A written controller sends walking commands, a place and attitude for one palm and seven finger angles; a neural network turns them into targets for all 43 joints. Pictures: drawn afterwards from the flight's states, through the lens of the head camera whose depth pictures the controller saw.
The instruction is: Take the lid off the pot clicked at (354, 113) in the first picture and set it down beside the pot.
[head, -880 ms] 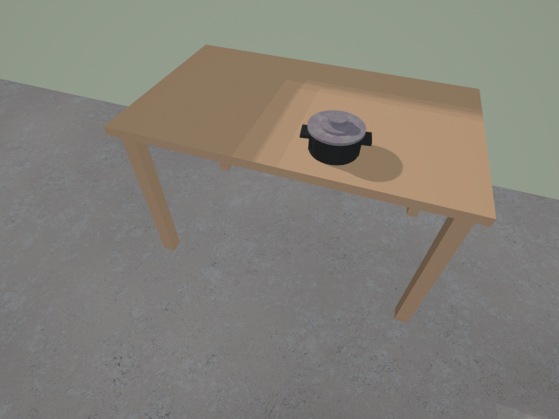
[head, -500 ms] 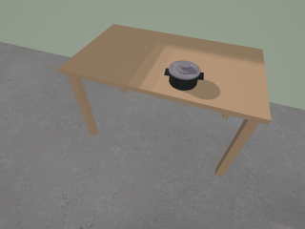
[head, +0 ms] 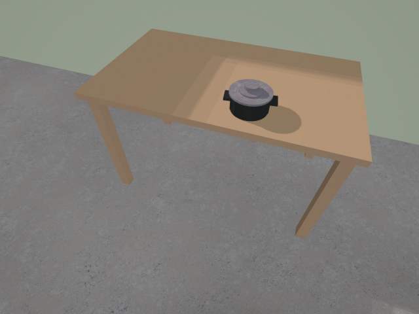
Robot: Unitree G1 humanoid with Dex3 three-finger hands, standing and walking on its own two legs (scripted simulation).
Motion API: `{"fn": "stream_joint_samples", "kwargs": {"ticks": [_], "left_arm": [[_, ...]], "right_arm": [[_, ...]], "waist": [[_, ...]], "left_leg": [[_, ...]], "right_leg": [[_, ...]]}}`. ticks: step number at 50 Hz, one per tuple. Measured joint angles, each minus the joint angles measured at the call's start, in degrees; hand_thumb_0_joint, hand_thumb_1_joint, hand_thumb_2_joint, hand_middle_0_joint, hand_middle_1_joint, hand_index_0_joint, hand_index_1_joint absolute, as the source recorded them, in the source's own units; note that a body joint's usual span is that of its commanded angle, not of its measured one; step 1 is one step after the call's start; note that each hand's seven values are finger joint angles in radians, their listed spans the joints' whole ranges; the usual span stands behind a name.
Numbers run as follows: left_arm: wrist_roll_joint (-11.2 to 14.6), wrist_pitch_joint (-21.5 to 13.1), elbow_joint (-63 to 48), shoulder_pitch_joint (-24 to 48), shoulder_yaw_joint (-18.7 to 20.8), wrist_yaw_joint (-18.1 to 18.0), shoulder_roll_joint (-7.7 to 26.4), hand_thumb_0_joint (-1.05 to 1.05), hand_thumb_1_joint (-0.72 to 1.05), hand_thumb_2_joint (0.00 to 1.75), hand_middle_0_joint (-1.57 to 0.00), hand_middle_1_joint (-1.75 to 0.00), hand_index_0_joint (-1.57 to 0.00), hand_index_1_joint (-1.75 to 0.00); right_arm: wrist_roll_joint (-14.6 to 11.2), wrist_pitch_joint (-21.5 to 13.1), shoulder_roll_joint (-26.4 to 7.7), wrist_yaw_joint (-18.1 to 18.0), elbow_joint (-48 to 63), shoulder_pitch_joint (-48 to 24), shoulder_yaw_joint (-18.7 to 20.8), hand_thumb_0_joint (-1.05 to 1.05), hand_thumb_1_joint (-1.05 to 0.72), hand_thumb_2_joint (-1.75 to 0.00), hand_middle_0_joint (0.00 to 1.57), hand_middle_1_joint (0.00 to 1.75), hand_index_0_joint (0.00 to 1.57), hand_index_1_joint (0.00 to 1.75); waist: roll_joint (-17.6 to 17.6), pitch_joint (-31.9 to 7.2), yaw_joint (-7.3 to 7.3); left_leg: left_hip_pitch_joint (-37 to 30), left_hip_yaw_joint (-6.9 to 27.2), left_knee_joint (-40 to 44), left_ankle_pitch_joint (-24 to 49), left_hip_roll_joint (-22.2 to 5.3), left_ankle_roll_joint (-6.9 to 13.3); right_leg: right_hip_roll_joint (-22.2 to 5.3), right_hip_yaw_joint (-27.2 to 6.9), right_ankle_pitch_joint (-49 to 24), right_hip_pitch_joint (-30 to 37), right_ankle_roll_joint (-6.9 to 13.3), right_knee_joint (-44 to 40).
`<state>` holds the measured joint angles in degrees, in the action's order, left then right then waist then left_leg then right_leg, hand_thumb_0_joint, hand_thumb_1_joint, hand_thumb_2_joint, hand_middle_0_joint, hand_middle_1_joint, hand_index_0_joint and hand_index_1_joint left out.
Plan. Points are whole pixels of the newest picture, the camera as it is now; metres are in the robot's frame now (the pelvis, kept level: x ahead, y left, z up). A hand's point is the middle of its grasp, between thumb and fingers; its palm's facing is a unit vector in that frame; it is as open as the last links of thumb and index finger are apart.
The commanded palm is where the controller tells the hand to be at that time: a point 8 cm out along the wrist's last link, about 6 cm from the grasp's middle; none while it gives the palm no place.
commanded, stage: turn to face it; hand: left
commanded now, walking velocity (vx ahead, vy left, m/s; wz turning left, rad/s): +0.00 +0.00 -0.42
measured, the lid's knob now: (251, 86) +0.84 -0.09 -0.03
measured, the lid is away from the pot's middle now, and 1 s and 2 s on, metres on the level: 0.00 0.00 0.00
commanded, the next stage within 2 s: take the last steps up to it in 0.52 s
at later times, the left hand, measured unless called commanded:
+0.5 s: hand out of the picture +0.05 +0.19 -0.18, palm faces -0.09 -0.97 -0.22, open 7.4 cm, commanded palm none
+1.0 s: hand out of the picture +0.08 +0.14 -0.17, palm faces -0.18 -0.96 -0.20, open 7.4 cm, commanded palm none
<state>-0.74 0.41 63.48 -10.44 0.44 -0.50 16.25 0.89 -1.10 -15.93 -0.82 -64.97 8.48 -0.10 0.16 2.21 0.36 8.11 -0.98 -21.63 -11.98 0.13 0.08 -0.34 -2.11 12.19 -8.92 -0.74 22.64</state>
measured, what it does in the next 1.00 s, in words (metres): steps on the spot: right foot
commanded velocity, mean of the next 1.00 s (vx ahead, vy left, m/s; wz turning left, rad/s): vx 0.12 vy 0.00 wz -0.19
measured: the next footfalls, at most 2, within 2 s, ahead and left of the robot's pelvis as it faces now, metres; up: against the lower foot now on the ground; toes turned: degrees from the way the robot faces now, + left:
right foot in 0.84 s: -0.01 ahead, -0.12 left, +0.00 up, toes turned -19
left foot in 1.26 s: +0.28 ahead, +0.06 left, +0.00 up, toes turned -8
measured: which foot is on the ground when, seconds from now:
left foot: down 0.00-0.86, up 0.88-1.00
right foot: down 0.00-0.52, up 0.54-0.82, down 0.84-1.00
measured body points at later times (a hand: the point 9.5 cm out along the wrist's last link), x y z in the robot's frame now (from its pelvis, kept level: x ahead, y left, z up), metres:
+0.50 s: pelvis -0.01 +0.00 -0.01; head +0.02 +0.00 +0.44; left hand +0.06 +0.24 -0.16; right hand +0.00 -0.26 -0.16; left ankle -0.01 +0.12 -0.74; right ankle +0.00 -0.13 -0.75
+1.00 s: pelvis +0.03 -0.03 -0.01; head +0.03 -0.04 +0.44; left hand +0.09 +0.20 -0.15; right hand -0.06 -0.25 -0.17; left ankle +0.04 +0.10 -0.68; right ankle -0.04 -0.11 -0.75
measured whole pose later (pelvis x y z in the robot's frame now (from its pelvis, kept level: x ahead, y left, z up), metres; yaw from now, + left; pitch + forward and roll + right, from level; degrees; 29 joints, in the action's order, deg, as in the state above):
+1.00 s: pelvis +0.03 -0.03 -0.01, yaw -14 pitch +0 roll +0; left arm -1.3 -2.4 59.0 -19.5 2.6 -0.5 8.0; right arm 2.0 0.4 -11.1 0.3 -63.3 19.4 2.7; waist 1.7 0.7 -0.4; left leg 25.3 -4.4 -58.7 -23.5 -4.3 -0.3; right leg 0.3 4.5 18.1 -6.7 2.2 25.1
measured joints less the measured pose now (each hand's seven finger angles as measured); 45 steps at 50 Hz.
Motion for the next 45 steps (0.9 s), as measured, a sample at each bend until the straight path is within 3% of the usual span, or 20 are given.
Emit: {"fn": "stream_joint_samples", "kwargs": {"ticks": [13, 16, 21, 25, 27, 30, 34, 41, 43, 45], "left_arm": [[-0.38, 2.11, -4.66, -2.19, 1.25, 0.52, -3.47, 0.00, 0.90, 0.90, -0.20, -0.30, -0.20, -0.30], [-0.54, 1.83, -5.84, -2.58, 1.30, 0.49, -4.53, 0.00, 0.90, 0.90, -0.20, -0.30, -0.20, -0.30], [-0.62, 1.63, -7.22, -2.86, 1.93, -0.30, -6.09, 0.00, 0.90, 0.89, -0.20, -0.30, -0.20, -0.30], [-0.42, 1.99, -7.64, -3.45, 2.62, -0.58, -5.69, 0.00, 0.90, 0.89, -0.20, -0.30, -0.21, -0.30], [-0.13, 2.49, -7.65, -3.53, 2.97, -0.44, -5.09, 0.00, 0.90, 0.89, -0.20, -0.30, -0.21, -0.30], [-0.42, 3.15, -7.30, -3.31, 3.54, -0.13, -4.02, 0.00, 0.90, 0.89, -0.20, -0.30, -0.20, -0.30], [-0.67, 3.08, -7.12, -3.17, 3.89, 0.49, -3.05, 0.00, 0.90, 0.90, -0.20, -0.30, -0.20, -0.30], [-0.85, 1.88, -6.47, -3.98, 3.08, 1.71, -4.17, 0.00, 0.91, 0.90, -0.20, -0.30, -0.20, -0.30], [-0.93, 0.51, -6.41, -4.17, 2.86, 1.61, -4.71, 0.00, 0.91, 0.90, -0.20, -0.30, -0.20, -0.30], [-0.74, -0.83, -6.14, -4.43, 2.50, 1.14, -5.98, 0.00, 0.91, 0.90, -0.20, -0.30, -0.20, -0.30]], "right_arm": [[0.11, 1.61, 3.83, -0.53, 4.74, 2.40, 1.43, 0.01, -0.91, -0.90, 0.20, 0.30, 0.20, 0.30], [0.01, 2.25, 3.76, -0.50, 5.25, 3.10, 2.04, 0.01, -0.91, -0.90, 0.20, 0.30, 0.20, 0.30], [-0.25, 2.55, 3.40, -0.79, 5.68, 3.13, 2.68, 0.01, -0.91, -0.90, 0.20, 0.30, 0.20, 0.30], [-0.54, 1.23, 4.04, -1.09, 6.91, 3.28, 2.58, 0.01, -0.91, -0.90, 0.20, 0.30, 0.20, 0.30], [-0.26, 0.48, 4.50, -1.31, 7.49, 3.74, 2.53, 0.01, -0.91, -0.90, 0.20, 0.30, 0.20, 0.30], [0.49, 0.55, 5.62, -1.24, 7.98, 4.62, 2.02, 0.01, -0.91, -0.90, 0.20, 0.30, 0.20, 0.30], [0.91, 0.67, 6.72, -1.23, 7.58, 5.61, 1.27, 0.01, -0.91, -0.90, 0.20, 0.30, 0.20, 0.30], [1.43, -0.12, 6.39, -0.27, 5.91, 8.63, 1.61, 0.01, -0.91, -0.90, 0.20, 0.30, 0.20, 0.30], [1.05, -0.01, 5.99, -0.04, 4.89, 10.15, 1.84, 0.01, -0.91, -0.90, 0.20, 0.30, 0.20, 0.30], [0.90, 0.89, 5.34, 0.27, 3.21, 11.10, 2.14, 0.01, -0.91, -0.90, 0.20, 0.30, 0.20, 0.30]], "waist": [[-0.01, 1.55, -0.15], [0.87, 1.57, -0.51], [0.69, 1.70, -0.05], [-1.02, 1.17, -0.13], [-1.81, 0.78, -0.53], [-2.86, 0.49, -0.35], [-2.77, 0.09, -0.23], [0.01, -0.85, -1.74], [0.80, -1.02, -1.84], [2.36, -0.91, -1.77]], "left_leg": [[3.94, -4.58, -8.33, -4.75, -2.35, -0.86], [5.94, -4.23, -11.53, -6.85, -3.09, -1.29], [10.41, -1.07, -22.71, -15.07, -1.03, -1.33], [7.12, -0.54, -12.76, -9.21, -0.51, -1.39], [5.84, -0.78, -9.09, -4.67, -0.50, -0.18], [4.59, -2.54, -8.48, -5.00, -0.74, 0.87], [2.48, -4.21, -5.34, -3.98, -1.53, 0.85], [1.31, -6.44, -5.87, -5.68, -3.45, -0.38], [2.91, -6.17, -10.53, -9.03, -4.23, -0.57], [6.86, -4.00, -20.85, -15.55, -4.56, -0.08]], "right_leg": [[2.69, -4.48, 3.88, -6.88, 0.94, 10.47], [3.58, -4.42, 4.29, -8.13, 1.46, 11.68], [3.82, -5.51, 2.01, -8.17, 1.48, 8.69], [3.88, -7.34, 0.85, -8.60, 0.33, 7.80], [4.05, -7.72, 2.85, -9.96, 0.19, 10.55], [3.41, -4.70, 10.63, -13.41, -0.15, 21.84], [1.37, -0.53, 11.00, -14.98, -0.77, 29.73], [-0.98, 4.83, 10.70, -6.86, 0.66, 13.90], [-0.46, 5.40, 6.18, -4.10, 1.67, 8.39], [0.51, 6.66, 6.19, -3.27, 2.57, 8.97]]}}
